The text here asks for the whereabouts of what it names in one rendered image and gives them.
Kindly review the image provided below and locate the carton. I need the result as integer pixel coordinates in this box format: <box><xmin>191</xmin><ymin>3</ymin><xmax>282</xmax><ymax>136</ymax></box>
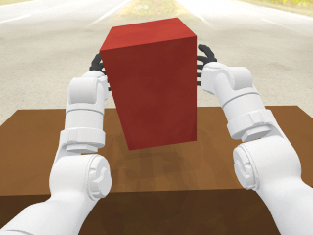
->
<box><xmin>99</xmin><ymin>17</ymin><xmax>198</xmax><ymax>151</ymax></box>

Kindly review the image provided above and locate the left robot hand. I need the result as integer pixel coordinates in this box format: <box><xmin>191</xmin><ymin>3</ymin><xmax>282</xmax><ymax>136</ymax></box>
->
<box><xmin>89</xmin><ymin>52</ymin><xmax>111</xmax><ymax>91</ymax></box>

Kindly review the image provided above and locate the left robot upper arm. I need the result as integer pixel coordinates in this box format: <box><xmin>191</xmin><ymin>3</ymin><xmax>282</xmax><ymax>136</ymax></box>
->
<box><xmin>0</xmin><ymin>154</ymin><xmax>112</xmax><ymax>235</ymax></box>

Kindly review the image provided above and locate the right robot hand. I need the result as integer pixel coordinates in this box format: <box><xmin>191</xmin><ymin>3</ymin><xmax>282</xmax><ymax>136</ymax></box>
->
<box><xmin>197</xmin><ymin>44</ymin><xmax>217</xmax><ymax>86</ymax></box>

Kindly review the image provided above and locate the right robot forearm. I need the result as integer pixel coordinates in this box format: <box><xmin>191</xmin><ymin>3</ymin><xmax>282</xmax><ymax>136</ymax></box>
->
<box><xmin>201</xmin><ymin>62</ymin><xmax>302</xmax><ymax>175</ymax></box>

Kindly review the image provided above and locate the left robot forearm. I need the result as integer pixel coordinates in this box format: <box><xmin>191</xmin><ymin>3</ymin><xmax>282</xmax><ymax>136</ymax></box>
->
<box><xmin>49</xmin><ymin>70</ymin><xmax>110</xmax><ymax>191</ymax></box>

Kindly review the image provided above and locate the right robot upper arm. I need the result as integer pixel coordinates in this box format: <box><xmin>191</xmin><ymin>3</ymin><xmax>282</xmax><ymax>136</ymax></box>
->
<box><xmin>233</xmin><ymin>135</ymin><xmax>313</xmax><ymax>235</ymax></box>

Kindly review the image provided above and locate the pedestal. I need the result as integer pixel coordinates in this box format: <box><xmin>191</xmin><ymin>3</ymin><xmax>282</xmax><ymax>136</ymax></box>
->
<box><xmin>0</xmin><ymin>105</ymin><xmax>313</xmax><ymax>235</ymax></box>

